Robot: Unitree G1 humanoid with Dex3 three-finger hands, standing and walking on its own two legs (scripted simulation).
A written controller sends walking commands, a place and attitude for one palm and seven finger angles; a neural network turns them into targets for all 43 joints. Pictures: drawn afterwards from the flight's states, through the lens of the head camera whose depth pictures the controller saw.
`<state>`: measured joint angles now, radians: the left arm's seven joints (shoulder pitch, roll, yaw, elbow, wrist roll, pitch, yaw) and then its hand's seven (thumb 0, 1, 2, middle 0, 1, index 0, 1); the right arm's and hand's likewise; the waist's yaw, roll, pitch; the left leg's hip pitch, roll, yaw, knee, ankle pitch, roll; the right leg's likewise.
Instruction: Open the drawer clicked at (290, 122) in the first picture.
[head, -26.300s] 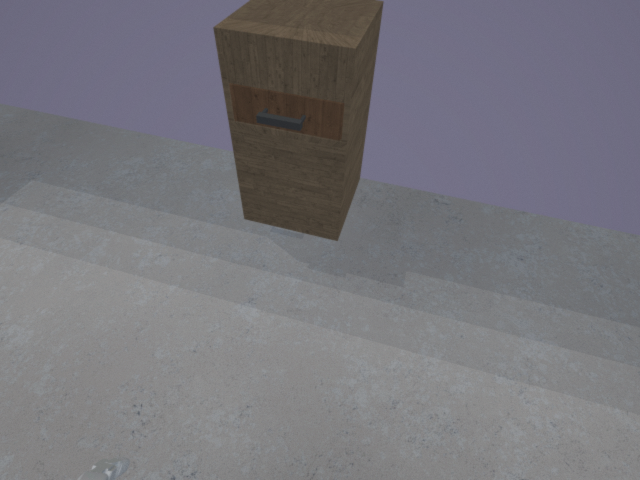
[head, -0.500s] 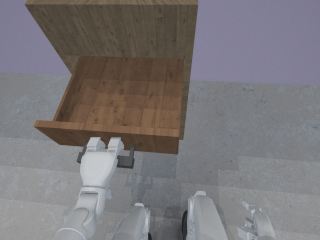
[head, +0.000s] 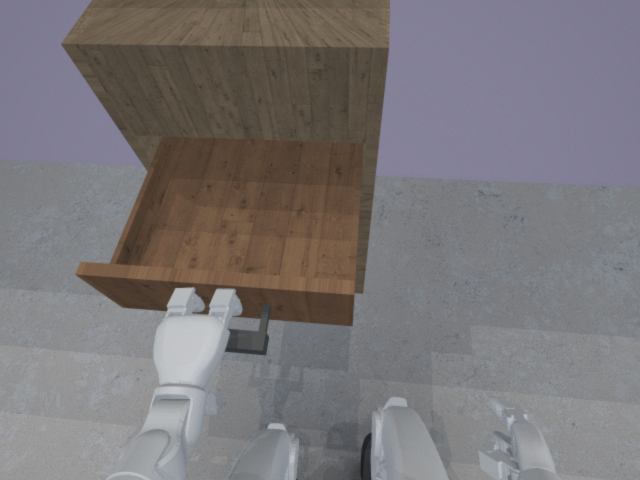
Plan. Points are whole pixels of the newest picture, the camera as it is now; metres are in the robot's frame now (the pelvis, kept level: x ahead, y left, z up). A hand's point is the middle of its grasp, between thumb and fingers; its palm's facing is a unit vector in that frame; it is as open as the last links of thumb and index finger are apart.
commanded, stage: lift the hand off the handle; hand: left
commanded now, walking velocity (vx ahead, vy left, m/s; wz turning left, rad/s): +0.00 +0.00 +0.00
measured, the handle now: (218, 323) +0.33 +0.17 -0.09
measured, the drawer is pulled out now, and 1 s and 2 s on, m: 0.26 0.26 0.26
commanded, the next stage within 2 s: draw the hand back to the body in 1.76 s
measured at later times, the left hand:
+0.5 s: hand (198, 341) +0.29 +0.17 -0.03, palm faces -0.03 -0.06 -1.00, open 13.4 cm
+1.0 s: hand (187, 324) +0.30 +0.17 +0.02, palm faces +0.01 -0.08 -1.00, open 13.8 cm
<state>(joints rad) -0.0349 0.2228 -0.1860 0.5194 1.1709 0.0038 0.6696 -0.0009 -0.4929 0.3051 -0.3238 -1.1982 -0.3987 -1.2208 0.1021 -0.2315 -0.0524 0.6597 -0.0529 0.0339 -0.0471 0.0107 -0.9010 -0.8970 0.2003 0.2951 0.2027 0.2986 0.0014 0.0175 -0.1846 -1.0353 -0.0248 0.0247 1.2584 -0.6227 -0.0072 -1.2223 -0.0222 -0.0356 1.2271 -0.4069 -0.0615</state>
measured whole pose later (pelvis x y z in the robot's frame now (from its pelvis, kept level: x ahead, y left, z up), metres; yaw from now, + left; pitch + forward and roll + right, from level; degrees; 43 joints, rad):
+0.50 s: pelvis +0.01 +0.00 +0.03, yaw -1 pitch +19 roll +3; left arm 0.04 0.22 -0.20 0.42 1.16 0.04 0.64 0.00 -0.49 0.31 -0.32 -1.20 -0.39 -1.23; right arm 0.11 -0.23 -0.04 0.64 -0.04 0.05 -0.04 0.01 -0.90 -0.90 0.20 0.30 0.20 0.30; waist 0.02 0.02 -0.17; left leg -0.88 -0.02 0.03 1.13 -0.59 -0.01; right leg -1.07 -0.01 -0.03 1.12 -0.39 -0.06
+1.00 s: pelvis +0.02 +0.00 +0.05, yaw -2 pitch +16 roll +2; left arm 0.09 0.23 -0.21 0.31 1.13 0.07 0.57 0.00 -0.49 0.30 -0.32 -1.20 -0.32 -1.21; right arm 0.13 -0.23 -0.03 0.61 -0.03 0.07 -0.03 0.01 -0.90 -0.90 0.20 0.30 0.20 0.30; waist 0.03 0.03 -0.16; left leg -0.72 -0.02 0.03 0.99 -0.55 0.00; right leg -0.91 0.00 -0.02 0.99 -0.36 -0.05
